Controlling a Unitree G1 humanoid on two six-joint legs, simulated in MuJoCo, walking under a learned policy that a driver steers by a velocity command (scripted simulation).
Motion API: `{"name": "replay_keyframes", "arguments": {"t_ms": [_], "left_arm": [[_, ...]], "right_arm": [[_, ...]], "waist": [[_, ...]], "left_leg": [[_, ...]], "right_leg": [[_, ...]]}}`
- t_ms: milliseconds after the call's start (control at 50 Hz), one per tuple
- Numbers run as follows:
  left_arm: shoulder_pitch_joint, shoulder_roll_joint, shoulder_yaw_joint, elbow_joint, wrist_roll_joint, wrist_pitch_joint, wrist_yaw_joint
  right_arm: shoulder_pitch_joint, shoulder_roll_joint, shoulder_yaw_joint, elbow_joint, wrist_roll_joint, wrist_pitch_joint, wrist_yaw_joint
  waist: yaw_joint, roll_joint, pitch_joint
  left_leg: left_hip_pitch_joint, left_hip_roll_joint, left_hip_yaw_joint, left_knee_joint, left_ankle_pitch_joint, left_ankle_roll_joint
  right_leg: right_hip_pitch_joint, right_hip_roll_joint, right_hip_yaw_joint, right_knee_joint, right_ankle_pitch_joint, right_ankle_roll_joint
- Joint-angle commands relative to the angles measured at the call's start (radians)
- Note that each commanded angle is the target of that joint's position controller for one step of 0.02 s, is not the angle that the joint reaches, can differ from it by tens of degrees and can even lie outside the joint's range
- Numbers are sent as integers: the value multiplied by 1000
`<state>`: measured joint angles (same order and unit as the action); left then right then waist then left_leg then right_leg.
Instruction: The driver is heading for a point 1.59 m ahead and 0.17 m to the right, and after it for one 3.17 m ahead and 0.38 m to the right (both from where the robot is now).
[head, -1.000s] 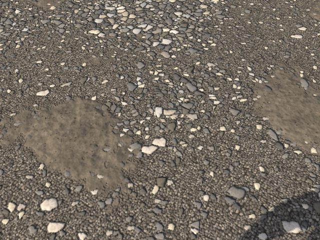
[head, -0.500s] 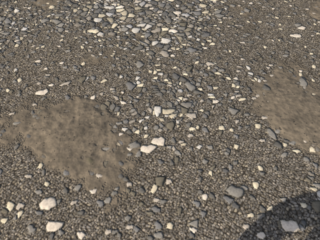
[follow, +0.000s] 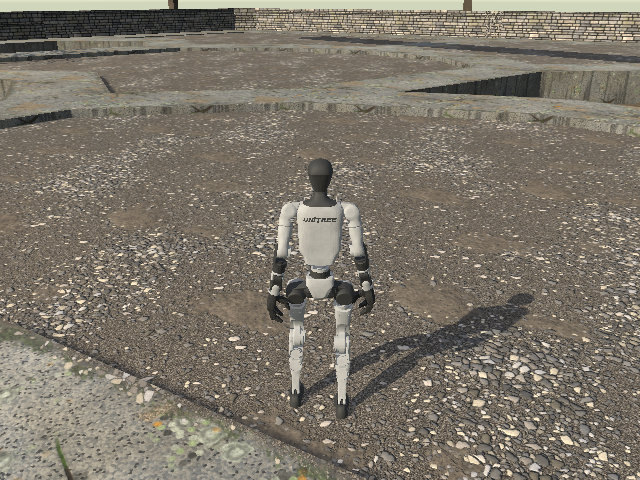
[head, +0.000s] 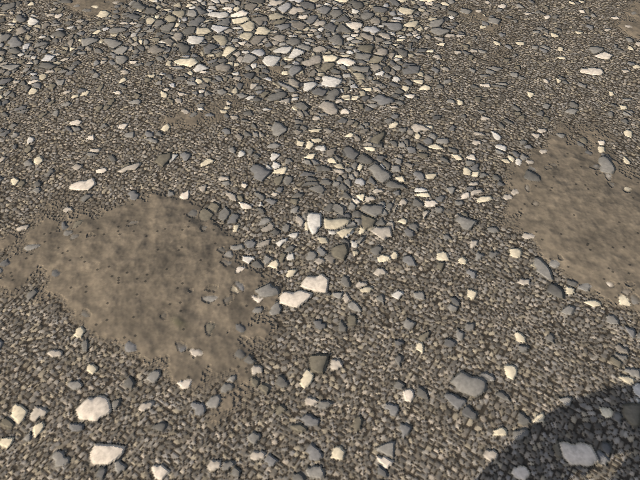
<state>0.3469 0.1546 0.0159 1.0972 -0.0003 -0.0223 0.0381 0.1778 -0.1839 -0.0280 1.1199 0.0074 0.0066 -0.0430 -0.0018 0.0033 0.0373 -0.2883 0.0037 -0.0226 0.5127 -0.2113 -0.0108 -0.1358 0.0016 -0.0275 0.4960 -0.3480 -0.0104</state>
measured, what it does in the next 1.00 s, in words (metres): walks ahead: right foot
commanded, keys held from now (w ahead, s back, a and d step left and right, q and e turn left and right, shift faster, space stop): no key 0.22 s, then w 0.78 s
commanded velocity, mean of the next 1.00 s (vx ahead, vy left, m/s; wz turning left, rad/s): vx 0.28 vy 0.00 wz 0.00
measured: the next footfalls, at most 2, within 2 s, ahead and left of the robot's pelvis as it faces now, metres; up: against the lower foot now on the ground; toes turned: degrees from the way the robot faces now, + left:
right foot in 1.00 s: +0.50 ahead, -0.10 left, +0.00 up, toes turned -3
left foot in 1.58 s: +0.83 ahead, +0.13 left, +0.00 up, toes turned +2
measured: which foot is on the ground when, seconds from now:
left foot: down 0.00-1.00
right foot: down 0.00-0.52, up 0.54-0.98, down 1.00-1.00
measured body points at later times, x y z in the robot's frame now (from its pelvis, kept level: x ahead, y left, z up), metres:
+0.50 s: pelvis +0.06 +0.03 -0.01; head +0.07 +0.05 +0.44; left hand -0.01 +0.28 -0.16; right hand +0.13 -0.23 -0.14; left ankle +0.08 +0.13 -0.74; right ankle -0.05 -0.11 -0.73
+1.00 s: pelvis +0.31 +0.01 -0.02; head +0.35 +0.01 +0.43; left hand +0.54 +0.22 -0.11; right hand +0.19 -0.24 -0.16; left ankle +0.09 +0.13 -0.73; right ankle +0.47 -0.10 -0.74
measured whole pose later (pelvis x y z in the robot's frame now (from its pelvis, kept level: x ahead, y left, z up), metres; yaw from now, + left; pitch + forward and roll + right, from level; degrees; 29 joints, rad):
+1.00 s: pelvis +0.31 +0.01 -0.02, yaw +0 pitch +2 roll +1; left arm -0.04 0.21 0.04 0.82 -0.03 -0.11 -0.05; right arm 0.49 -0.22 -0.04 1.10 0.01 -0.07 -0.01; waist -0.07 -0.02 0.04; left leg 0.18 0.01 0.06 0.28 -0.47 -0.01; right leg -0.56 -0.02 -0.06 0.53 -0.03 -0.10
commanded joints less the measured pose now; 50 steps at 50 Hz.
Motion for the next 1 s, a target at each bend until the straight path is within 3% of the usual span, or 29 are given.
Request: {"name": "replay_keyframes", "arguments": {"t_ms": [20,220,260,280,320,340,360,380,420,440,480,500,520,540,560,580,600,640,680,720,780,840,900,920,960,980,1000], "left_arm": [[94,82,13,-7,0,-3,2],[101,83,12,-9,-1,-3,-1],[129,102,20,2,-9,2,2],[122,135,31,-9,-15,3,6],[152,201,52,-22,-28,-10,8],[144,215,60,-30,-28,-23,7],[138,203,59,-37,-20,-37,5],[133,191,58,-44,-17,-48,0],[108,188,60,-58,-30,-53,-9],[83,194,61,-66,-35,-49,-13],[63,207,60,-80,-31,-43,-19],[18,189,53,-98,-28,-50,-20],[-10,118,35,-143,-24,-63,-19],[-6,77,27,-163,-38,-83,-18],[-17,113,35,-171,-59,-94,-25],[-41,138,40,-176,-60,-100,-32],[-49,143,47,-172,-48,-103,-30],[-47,168,67,-166,-31,-90,-32],[-68,137,65,-171,-28,-75,-39],[-155,122,60,-208,-21,-66,-39],[-305,104,46,-266,-22,-71,-46],[-409,107,36,-299,-28,-77,-63],[-472,118,32,-334,-33,-85,-82],[-473,128,34,-340,-33,-88,-88],[-389,172,54,-330,-31,-93,-92],[-263,209,74,-298,-31,-92,-88],[-74,255,98,-242,-34,-87,-81]], "right_arm": [[26,-92,-13,-23,0,-6,-3],[37,-91,-11,-18,0,-6,-5],[58,-83,-11,-6,5,-4,-5],[51,-88,-15,-11,9,-8,-5],[-35,-76,-13,-59,15,-36,6],[-70,-67,-10,-81,20,-56,16],[-91,-73,-12,-95,24,-73,24],[-98,-78,-14,-106,28,-87,31],[-85,-84,-18,-113,35,-108,45],[-46,-80,-21,-95,34,-113,51],[158,-96,-46,-11,29,-106,54],[297,-132,-66,21,28,-103,52],[432,-249,-92,29,22,-105,46],[443,-232,-72,28,0,-121,56],[322,-184,-51,-1,3,-134,56],[229,-134,-34,-34,5,-139,61],[168,-124,-24,-53,2,-138,68],[158,-93,-8,-60,-5,-129,69],[224,-109,-7,-45,-7,-123,58],[255,-140,-10,-44,-9,-118,45],[264,-153,-10,-60,-11,-108,30],[314,-167,-17,-58,-2,-105,27],[339,-165,-23,-48,9,-98,26],[334,-172,-27,-49,10,-95,25],[308,-200,-37,-59,4,-86,24],[285,-212,-40,-66,-2,-78,24],[266,-199,-34,-78,-7,-73,25]], "waist": [[0,-8,16],[0,-8,18],[5,-41,13],[12,-83,49],[47,-176,144],[52,-180,190],[51,-165,211],[47,-154,210],[27,-124,171],[-1,-112,142],[-82,-99,49],[-154,-34,1],[-184,251,-63],[-151,304,-118],[-91,173,-26],[-63,102,26],[-34,47,52],[-8,61,52],[-10,60,50],[-21,44,67],[-49,46,90],[-78,55,106],[-71,65,125],[-59,71,114],[5,113,33],[77,132,-51],[167,128,-161]], "left_leg": [[121,21,-19,-48,175,44],[121,22,-17,-45,181,40],[96,-29,39,6,-96,41],[24,-58,73,61,-253,43],[-177,-43,102,231,-252,56],[-248,6,67,305,-215,72],[-331,38,39,359,-246,86],[-387,64,21,365,-279,97],[-315,70,41,211,-255,109],[-166,34,93,110,-182,104],[203,-65,169,43,-22,79],[348,-4,62,-8,-41,105],[482,254,-380,-213,-171,219],[498,397,-753,-360,-252,324],[428,411,-683,-345,-315,308],[354,358,-527,-344,-291,264],[291,313,-408,-361,-200,230],[226,227,-221,-375,12,182],[232,202,-139,-380,179,187],[241,210,-112,-393,267,202],[223,193,-60,-416,268,196],[239,200,-30,-428,239,194],[332,239,-17,-393,288,186],[367,250,-11,-365,343,179],[414,259,4,-244,657,156],[404,240,28,-93,833,139],[291,194,58,135,832,107]], "right_leg": [[-151,-28,28,-121,123,-16],[-149,-28,30,-124,136,-19],[-149,-30,50,-155,-133,-51],[-160,-65,110,-189,-310,-90],[-128,-251,355,-323,-522,-194],[-126,-331,449,-360,-497,-237],[-78,-363,479,-363,-407,-252],[-17,-365,462,-346,-309,-246],[22,-309,343,-302,-161,-197],[-41,-257,259,-267,-114,-170],[-212,-170,154,-131,48,-135],[-297,-116,81,79,198,-97],[-485,6,-50,488,100,-19],[-608,55,92,746,-176,-27],[-701,-20,148,851,-126,-62],[-707,-74,134,846,-22,-88],[-683,-110,117,786,70,-96],[-589,-144,90,676,154,-87],[-592,-144,53,619,195,-60],[-644,-145,41,524,246,-32],[-629,-124,18,297,357,-11],[-576,-90,-16,160,417,-15],[-575,-78,-7,78,393,-48],[-556,-69,-10,58,366,-63],[-403,-17,-40,54,300,-96],[-239,22,-64,61,278,-120],[27,15,-44,67,291,-152]]}}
